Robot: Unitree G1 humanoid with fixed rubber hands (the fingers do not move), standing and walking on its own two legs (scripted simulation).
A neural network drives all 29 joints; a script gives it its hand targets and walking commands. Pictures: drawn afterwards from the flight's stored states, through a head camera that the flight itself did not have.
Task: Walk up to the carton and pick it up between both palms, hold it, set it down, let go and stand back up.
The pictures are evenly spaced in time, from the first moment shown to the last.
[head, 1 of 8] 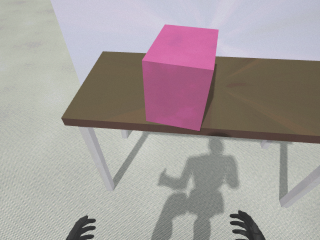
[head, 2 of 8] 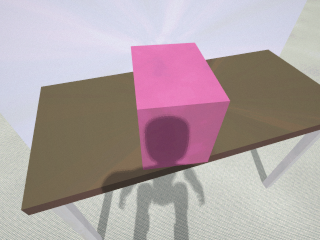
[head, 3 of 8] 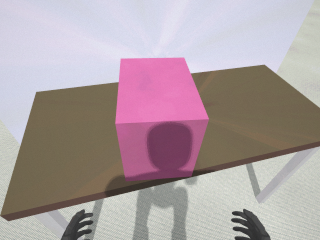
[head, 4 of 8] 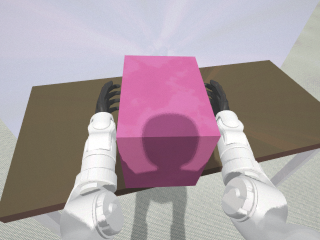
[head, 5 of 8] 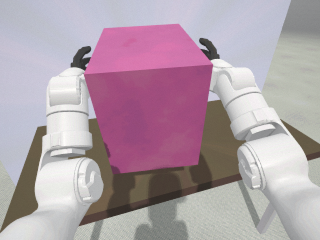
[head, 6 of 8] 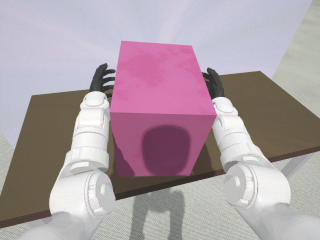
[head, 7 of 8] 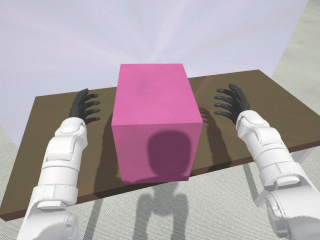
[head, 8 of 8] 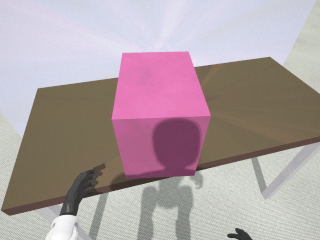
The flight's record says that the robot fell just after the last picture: no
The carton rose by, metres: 0.25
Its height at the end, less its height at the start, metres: +0.00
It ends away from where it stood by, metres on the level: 0.01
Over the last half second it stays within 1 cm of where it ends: yes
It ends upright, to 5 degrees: yes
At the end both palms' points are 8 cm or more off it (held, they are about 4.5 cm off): yes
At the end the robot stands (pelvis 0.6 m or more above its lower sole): yes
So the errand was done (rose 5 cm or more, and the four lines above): yes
